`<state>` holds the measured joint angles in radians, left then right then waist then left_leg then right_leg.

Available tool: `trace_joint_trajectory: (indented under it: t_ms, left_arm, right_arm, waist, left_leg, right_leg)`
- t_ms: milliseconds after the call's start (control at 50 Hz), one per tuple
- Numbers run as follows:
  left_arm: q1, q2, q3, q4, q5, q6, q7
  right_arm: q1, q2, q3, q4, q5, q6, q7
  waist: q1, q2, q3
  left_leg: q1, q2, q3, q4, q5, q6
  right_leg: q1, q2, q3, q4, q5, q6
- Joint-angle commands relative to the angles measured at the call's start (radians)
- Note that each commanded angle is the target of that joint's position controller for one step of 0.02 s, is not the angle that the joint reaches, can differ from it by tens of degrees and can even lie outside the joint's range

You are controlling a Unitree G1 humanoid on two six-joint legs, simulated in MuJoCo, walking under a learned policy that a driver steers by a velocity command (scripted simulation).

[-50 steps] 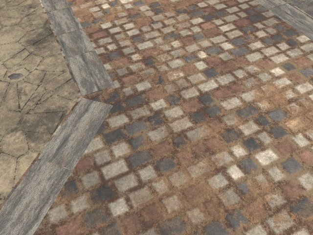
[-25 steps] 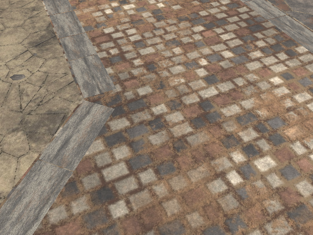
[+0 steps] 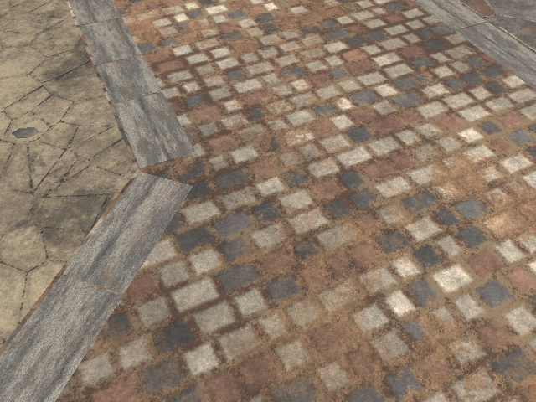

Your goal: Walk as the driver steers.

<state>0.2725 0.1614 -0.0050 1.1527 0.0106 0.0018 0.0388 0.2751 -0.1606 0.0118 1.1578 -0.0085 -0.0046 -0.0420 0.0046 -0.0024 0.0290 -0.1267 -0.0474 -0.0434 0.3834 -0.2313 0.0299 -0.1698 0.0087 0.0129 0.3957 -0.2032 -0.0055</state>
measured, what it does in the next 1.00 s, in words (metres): walks ahead: left foot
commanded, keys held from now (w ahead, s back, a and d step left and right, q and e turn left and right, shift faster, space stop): no key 0.12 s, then w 0.88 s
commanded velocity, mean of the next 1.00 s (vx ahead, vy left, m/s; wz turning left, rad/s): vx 0.32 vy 0.00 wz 0.00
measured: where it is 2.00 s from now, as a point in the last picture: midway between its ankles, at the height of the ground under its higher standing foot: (292, 280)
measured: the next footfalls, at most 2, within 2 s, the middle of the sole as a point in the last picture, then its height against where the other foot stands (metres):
left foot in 0.84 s outside the picture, level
right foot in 1.38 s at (324, 320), level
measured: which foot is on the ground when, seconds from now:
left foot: down 0.00-0.42, up 0.44-0.82, down 0.84-1.00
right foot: down 0.00-0.86, up 0.88-1.00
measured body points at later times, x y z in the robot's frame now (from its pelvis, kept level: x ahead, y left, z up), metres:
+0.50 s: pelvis +0.09 -0.04 -0.01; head +0.09 -0.05 +0.44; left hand +0.06 +0.20 -0.15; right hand +0.05 -0.27 -0.17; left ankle +0.00 +0.08 -0.69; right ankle +0.04 -0.11 -0.74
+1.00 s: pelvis +0.35 -0.01 -0.01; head +0.38 -0.01 +0.44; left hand +0.37 +0.22 -0.16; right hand +0.40 -0.27 -0.16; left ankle +0.39 +0.03 -0.74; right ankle +0.27 -0.13 -0.65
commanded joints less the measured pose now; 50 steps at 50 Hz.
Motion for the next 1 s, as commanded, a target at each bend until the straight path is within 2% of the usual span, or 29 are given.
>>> trace_joint_trajectory:
  t_ms: [20, 120, 140, 200, 240, 280, 300, 340, 360, 400, 420, 440, 460, 480, 500, 540, 560, 600, 720, 760, 800, 820, 840, 860, 880, 900, 920, 960, 1000]
  left_arm:
    - [0.063, 0.079, 0.011, -0.005, 0.0, -0.004, 0.003]
    - [0.071, 0.072, 0.011, -0.001, 0.0, -0.004, 0.005]
    - [0.08, 0.066, 0.009, 0.003, 0.001, -0.003, 0.004]
    - [0.076, 0.09, 0.025, -0.017, 0.008, 0.006, -0.001]
    - [0.051, 0.072, 0.024, -0.045, 0.015, 0.005, -0.01]
    - [0.007, 0.031, 0.017, -0.083, 0.023, -0.015, -0.02]
    - [-0.013, 0.03, 0.017, -0.102, 0.031, -0.028, -0.025]
    - [-0.028, 0.058, 0.027, -0.129, 0.025, -0.051, -0.036]
    - [0.008, 0.05, 0.028, -0.129, 0.019, -0.061, -0.042]
    - [0.201, 0.039, 0.036, -0.065, 0.003, -0.076, -0.04]
    - [0.329, 0.105, 0.056, -0.036, 0.009, -0.083, -0.029]
    - [0.462, 0.217, 0.089, 0.0, 0.006, -0.079, -0.028]
    - [0.422, 0.174, 0.082, -0.003, 0.008, -0.069, -0.026]
    - [0.338, 0.139, 0.071, -0.037, 0.013, -0.073, -0.028]
    - [0.274, 0.124, 0.066, -0.061, 0.016, -0.08, -0.03]
    - [0.231, 0.082, 0.049, -0.073, 0.009, -0.093, -0.028]
    - [0.255, 0.09, 0.046, -0.063, 0.008, -0.1, -0.026]
    - [0.308, 0.073, 0.036, -0.039, 0.004, -0.107, -0.024]
    - [0.316, 0.095, 0.023, -0.036, 0.008, -0.112, -0.015]
    - [0.302, 0.12, 0.026, -0.034, 0.006, -0.118, -0.013]
    - [0.272, 0.145, 0.033, -0.039, 0.006, -0.12, -0.01]
    - [0.246, 0.158, 0.037, -0.045, 0.001, -0.115, -0.01]
    - [0.241, 0.147, 0.035, -0.056, -0.001, -0.112, -0.016]
    - [0.302, 0.041, 0.017, -0.083, -0.009, -0.108, -0.026]
    - [0.338, 0.075, 0.037, -0.082, -0.016, -0.1, -0.034]
    - [0.229, 0.112, 0.046, -0.116, 0.0, -0.095, -0.033]
    - [0.148, 0.114, 0.049, -0.139, 0.009, -0.098, -0.039]
    - [0.145, 0.077, 0.051, -0.137, 0.024, -0.084, -0.044]
    - [0.16, 0.044, 0.048, -0.136, 0.03, -0.063, -0.054]
  right_arm:
    - [0.064, -0.08, -0.011, -0.007, 0.0, -0.004, -0.003]
    - [0.075, -0.072, -0.011, -0.004, 0.0, -0.004, -0.005]
    - [0.085, -0.067, -0.009, -0.001, -0.002, -0.004, -0.005]
    - [0.095, -0.108, -0.031, -0.015, -0.007, 0.009, -0.001]
    - [0.127, -0.107, -0.037, -0.026, -0.008, 0.01, 0.003]
    - [0.203, -0.133, -0.052, -0.014, -0.008, 0.002, 0.002]
    - [0.215, -0.155, -0.064, -0.011, -0.01, -0.002, 0.003]
    - [0.187, -0.161, -0.073, -0.027, -0.012, -0.013, 0.009]
    - [0.154, -0.164, -0.076, -0.038, -0.01, -0.018, 0.011]
    - [0.048, -0.134, -0.073, -0.077, 0.001, -0.029, 0.015]
    - [-0.015, -0.085, -0.059, -0.116, 0.003, -0.043, 0.02]
    - [-0.028, -0.04, -0.049, -0.158, -0.007, -0.057, 0.031]
    - [-0.046, -0.118, -0.065, -0.161, -0.04, -0.061, 0.038]
    - [-0.041, -0.093, -0.062, -0.155, -0.041, -0.067, 0.047]
    - [-0.03, -0.069, -0.057, -0.146, -0.029, -0.075, 0.056]
    - [-0.03, -0.078, -0.064, -0.145, -0.028, -0.07, 0.069]
    - [-0.031, -0.074, -0.065, -0.152, -0.029, -0.064, 0.073]
    - [-0.083, -0.072, -0.065, -0.174, -0.029, -0.052, 0.073]
    - [-0.334, -0.041, -0.038, -0.285, -0.008, -0.042, 0.074]
    - [-0.297, -0.075, -0.046, -0.287, -0.006, -0.041, 0.063]
    - [-0.125, -0.124, -0.07, -0.24, -0.004, -0.05, 0.049]
    - [0.026, -0.143, -0.084, -0.189, -0.006, -0.057, 0.042]
    - [0.161, -0.189, -0.103, -0.152, -0.023, -0.063, 0.032]
    - [0.248, -0.279, -0.123, -0.146, -0.046, -0.064, 0.032]
    - [0.194, -0.27, -0.124, -0.148, -0.021, -0.053, 0.046]
    - [0.059, -0.216, -0.111, -0.17, 0.0, -0.054, 0.049]
    - [-0.016, -0.147, -0.093, -0.186, 0.004, -0.064, 0.054]
    - [-0.02, -0.081, -0.07, -0.164, -0.006, -0.086, 0.048]
    - [0.033, -0.075, -0.062, -0.136, -0.006, -0.103, 0.041]
  waist:
    - [0.001, 0.001, 0.04]
    - [0.0, 0.002, 0.042]
    - [-0.001, 0.003, 0.021]
    - [-0.005, 0.029, 0.073]
    - [-0.024, 0.049, 0.152]
    - [-0.055, 0.136, 0.154]
    - [-0.059, 0.164, 0.156]
    - [-0.04, 0.134, 0.148]
    - [-0.01, 0.134, 0.151]
    - [0.089, 0.079, 0.138]
    - [0.146, -0.083, 0.115]
    - [0.168, -0.307, 0.072]
    - [0.119, -0.159, 0.123]
    - [0.076, -0.059, 0.149]
    - [0.045, -0.028, 0.141]
    - [0.013, -0.03, 0.109]
    - [0.009, -0.077, 0.094]
    - [0.011, -0.079, 0.089]
    - [0.036, -0.111, 0.129]
    - [0.003, -0.122, 0.096]
    - [-0.08, -0.118, -0.003]
    - [-0.147, -0.108, -0.075]
    - [-0.197, -0.075, -0.144]
    - [-0.159, 0.114, -0.259]
    - [-0.119, 0.151, -0.291]
    - [-0.068, 0.069, -0.11]
    - [-0.053, 0.017, -0.009]
    - [0.014, -0.016, 0.043]
    - [0.039, 0.009, 0.038]
  left_leg:
    - [-0.06, 0.109, -0.091, -0.072, 0.116, 0.025]
    - [-0.059, 0.109, -0.088, -0.067, 0.123, 0.025]
    - [-0.052, 0.101, -0.086, -0.077, 0.042, 0.027]
    - [-0.125, 0.074, -0.108, -0.061, -0.382, 0.075]
    - [-0.152, 0.112, -0.19, -0.085, -0.545, 0.117]
    - [-0.052, 0.221, -0.359, -0.177, -0.591, 0.178]
    - [-0.028, 0.285, -0.43, -0.217, -0.574, 0.211]
    - [-0.064, 0.305, -0.431, -0.227, -0.499, 0.222]
    - [-0.109, 0.289, -0.391, -0.2, -0.465, 0.212]
    - [-0.325, 0.18, -0.239, -0.072, -0.359, 0.148]
    - [-0.474, 0.076, -0.096, 0.162, -0.27, 0.098]
    - [-0.623, -0.028, 0.076, 0.465, -0.264, 0.062]
    - [-0.673, 0.028, 0.047, 0.635, -0.28, 0.069]
    - [-0.673, 0.067, 0.024, 0.702, -0.199, 0.072]
    - [-0.646, 0.092, 0.018, 0.717, -0.121, 0.066]
    - [-0.612, 0.112, 0.041, 0.693, -0.031, 0.049]
    - [-0.601, 0.104, 0.063, 0.681, -0.016, 0.04]
    - [-0.628, 0.09, 0.1, 0.669, 0.005, 0.027]
    - [-0.454, 0.027, 0.2, 0.294, 0.12, 0.037]
    - [-0.33, -0.004, 0.21, 0.239, 0.124, 0.076]
    - [-0.153, -0.042, 0.192, 0.208, 0.106, 0.116]
    - [0.006, -0.04, 0.179, 0.136, 0.142, 0.136]
    - [0.208, 0.06, 0.073, 0.105, 0.061, 0.164]
    - [0.41, 0.357, -0.332, 0.068, -0.082, 0.251]
    - [0.42, 0.452, -0.711, -0.117, -0.202, 0.353]
    - [0.266, 0.414, -0.575, -0.169, -0.327, 0.312]
    - [0.114, 0.375, -0.451, -0.208, -0.256, 0.282]
    - [-0.054, 0.295, -0.271, -0.235, -0.018, 0.228]
    - [-0.092, 0.259, -0.177, -0.244, 0.123, 0.211]
  right_leg:
    - [0.006, -0.088, 0.081, -0.057, 0.092, -0.03]
    - [0.005, -0.088, 0.081, -0.055, 0.097, -0.031]
    - [0.013, -0.079, 0.077, -0.061, 0.023, -0.033]
    - [-0.072, -0.022, 0.054, 0.006, -0.357, -0.067]
    - [-0.192, -0.009, 0.062, 0.064, -0.452, -0.083]
    - [-0.299, 0.025, -0.013, 0.213, -0.305, -0.07]
    - [-0.325, 0.016, -0.055, 0.269, -0.225, -0.065]
    - [-0.288, -0.011, -0.049, 0.281, -0.223, -0.072]
    - [-0.216, -0.013, -0.056, 0.213, -0.223, -0.08]
    - [0.132, 0.021, -0.05, 0.03, -0.149, -0.09]
    - [0.293, -0.122, 0.185, -0.115, -0.273, -0.119]
    - [0.399, -0.334, 0.557, -0.258, -0.42, -0.201]
    - [0.334, -0.377, 0.59, -0.24, -0.375, -0.221]
    - [0.273, -0.349, 0.512, -0.233, -0.287, -0.215]
    - [0.238, -0.312, 0.427, -0.244, -0.191, -0.201]
    - [0.231, -0.232, 0.273, -0.263, -0.003, -0.162]
    - [0.232, -0.228, 0.233, -0.246, 0.145, -0.166]
    - [0.257, -0.205, 0.15, -0.216, 0.397, -0.163]
    - [0.143, -0.164, 0.04, -0.236, 0.618, -0.149]
    - [0.162, -0.188, 0.024, -0.175, 0.832, -0.14]
    - [0.208, -0.197, 0.006, 0.029, 1.026, -0.126]
    - [0.183, -0.186, -0.008, 0.206, 0.983, -0.117]
    - [0.04, -0.151, -0.022, 0.434, 0.737, -0.112]
    - [-0.203, -0.023, -0.072, 0.818, 0.017, -0.092]
    - [-0.396, 0.075, 0.027, 1.031, -0.29, -0.095]
    - [-0.475, -0.011, 0.053, 1.018, -0.185, -0.109]
    - [-0.461, -0.044, 0.042, 0.962, -0.107, -0.11]
    - [-0.354, -0.09, 0.044, 0.859, -0.07, -0.095]
    - [-0.312, -0.1, 0.027, 0.792, -0.067, -0.074]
